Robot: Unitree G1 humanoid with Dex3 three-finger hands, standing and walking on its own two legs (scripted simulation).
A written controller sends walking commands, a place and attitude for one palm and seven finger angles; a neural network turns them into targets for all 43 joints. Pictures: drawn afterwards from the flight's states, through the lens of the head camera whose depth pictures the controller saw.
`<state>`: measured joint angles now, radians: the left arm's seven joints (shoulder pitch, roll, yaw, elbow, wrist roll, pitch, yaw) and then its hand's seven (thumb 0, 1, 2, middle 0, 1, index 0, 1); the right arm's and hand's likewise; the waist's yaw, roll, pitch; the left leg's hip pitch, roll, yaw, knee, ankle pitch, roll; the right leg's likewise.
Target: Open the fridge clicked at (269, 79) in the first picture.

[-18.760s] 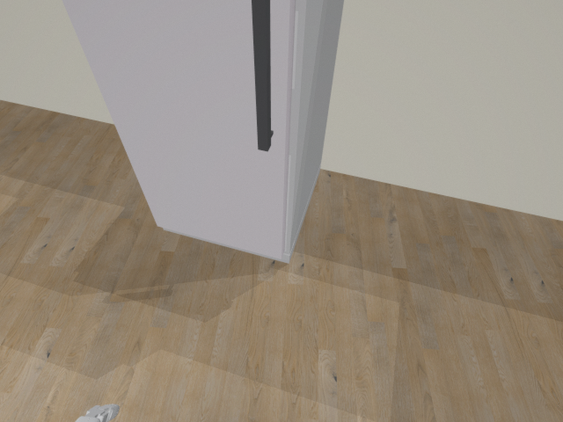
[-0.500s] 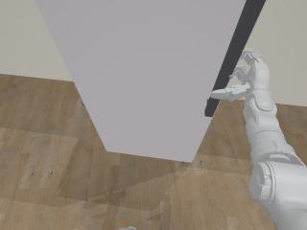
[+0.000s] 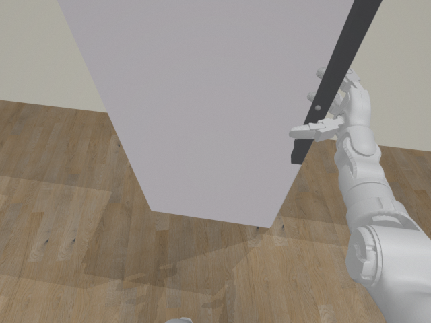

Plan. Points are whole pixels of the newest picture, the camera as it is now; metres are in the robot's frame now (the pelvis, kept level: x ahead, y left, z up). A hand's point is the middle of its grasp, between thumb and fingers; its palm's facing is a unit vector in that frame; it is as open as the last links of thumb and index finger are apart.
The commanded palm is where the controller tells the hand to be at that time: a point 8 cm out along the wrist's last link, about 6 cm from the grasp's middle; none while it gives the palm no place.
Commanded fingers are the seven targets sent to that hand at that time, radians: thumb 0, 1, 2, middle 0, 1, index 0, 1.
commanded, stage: slide the fingers in behind the handle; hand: right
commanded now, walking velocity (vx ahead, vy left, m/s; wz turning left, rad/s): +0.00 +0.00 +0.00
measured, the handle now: (323, 88) +0.55 -0.11 +0.14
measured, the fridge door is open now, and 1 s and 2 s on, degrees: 0 0 0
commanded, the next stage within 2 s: grip the handle and tug to test in 0.52 s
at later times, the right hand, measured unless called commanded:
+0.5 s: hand (314, 106) +0.49 -0.09 +0.14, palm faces -0.01 +1.00 +0.02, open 14.0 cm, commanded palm +0.47 -0.15 +0.14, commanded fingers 0.00 0.50 -0.30 0.30 1.20 0.30 1.20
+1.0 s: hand (319, 107) +0.50 -0.10 +0.14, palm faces -0.01 +1.00 +0.03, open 10.5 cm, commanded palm +0.47 -0.15 +0.14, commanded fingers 0.00 -0.43 -0.70 0.40 1.33 0.40 1.33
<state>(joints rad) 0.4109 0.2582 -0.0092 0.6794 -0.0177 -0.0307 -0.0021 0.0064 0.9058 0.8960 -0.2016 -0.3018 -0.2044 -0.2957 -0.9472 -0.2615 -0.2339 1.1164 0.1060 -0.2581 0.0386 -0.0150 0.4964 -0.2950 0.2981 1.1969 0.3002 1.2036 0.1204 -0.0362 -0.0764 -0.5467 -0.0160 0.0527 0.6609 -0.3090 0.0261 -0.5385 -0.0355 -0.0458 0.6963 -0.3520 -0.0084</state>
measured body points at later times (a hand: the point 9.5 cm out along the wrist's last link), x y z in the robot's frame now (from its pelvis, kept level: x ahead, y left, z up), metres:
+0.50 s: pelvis +0.00 +0.00 +0.00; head +0.06 +0.00 +0.45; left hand +0.02 +0.26 -0.12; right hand +0.49 -0.15 +0.14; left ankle +0.01 +0.10 -0.72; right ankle -0.01 -0.11 -0.72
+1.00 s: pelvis +0.00 +0.00 +0.00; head +0.06 +0.00 +0.45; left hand +0.03 +0.25 -0.12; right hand +0.49 -0.16 +0.14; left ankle +0.01 +0.10 -0.72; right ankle -0.01 -0.11 -0.72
